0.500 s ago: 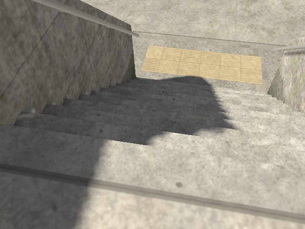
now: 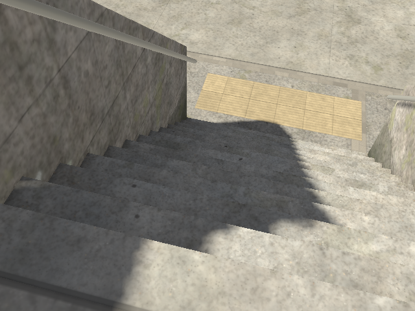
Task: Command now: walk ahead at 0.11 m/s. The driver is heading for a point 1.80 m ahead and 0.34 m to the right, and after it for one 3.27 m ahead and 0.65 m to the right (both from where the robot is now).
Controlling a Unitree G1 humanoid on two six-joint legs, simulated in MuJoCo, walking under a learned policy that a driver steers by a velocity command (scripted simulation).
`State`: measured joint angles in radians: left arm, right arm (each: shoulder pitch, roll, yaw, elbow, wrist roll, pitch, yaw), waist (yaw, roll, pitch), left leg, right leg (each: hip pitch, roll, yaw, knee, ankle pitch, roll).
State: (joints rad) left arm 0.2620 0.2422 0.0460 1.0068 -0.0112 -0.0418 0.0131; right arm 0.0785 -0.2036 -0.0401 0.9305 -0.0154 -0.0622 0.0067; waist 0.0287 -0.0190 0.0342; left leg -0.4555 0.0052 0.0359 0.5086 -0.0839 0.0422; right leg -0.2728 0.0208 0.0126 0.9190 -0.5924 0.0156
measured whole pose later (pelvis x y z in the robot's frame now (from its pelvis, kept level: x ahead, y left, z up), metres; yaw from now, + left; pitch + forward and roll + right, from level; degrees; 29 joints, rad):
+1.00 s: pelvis +0.07 -0.02 +0.01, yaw +1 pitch -1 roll +0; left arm 0.33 0.15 0.03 1.11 0.00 0.00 0.05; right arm 0.17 -0.17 -0.05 1.14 0.01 0.02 -0.05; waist 0.00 0.00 0.04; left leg -0.27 0.02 0.02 0.49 -0.20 0.00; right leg -0.11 -0.01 -0.03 0.48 -0.34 0.00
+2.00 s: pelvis +0.14 +0.00 +0.00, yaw +0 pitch +1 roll +0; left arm 0.51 0.18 0.05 1.08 -0.03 -0.05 0.03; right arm 0.25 -0.18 -0.07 1.10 0.04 -0.08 0.00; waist 0.02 -0.05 -0.01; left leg -0.32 0.00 0.08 0.62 -0.34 0.08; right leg -0.11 -0.05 0.00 0.58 -0.48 0.00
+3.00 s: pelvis +0.59 +0.02 -0.03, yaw -1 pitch +2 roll -2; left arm 0.54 0.19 0.04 0.95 0.00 -0.07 0.06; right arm 0.18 -0.25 -0.07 0.88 0.01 -0.06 0.05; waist 0.06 0.02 -0.05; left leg -0.80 0.13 -0.10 0.86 0.22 0.05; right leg -0.18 0.01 0.00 0.74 -0.59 -0.01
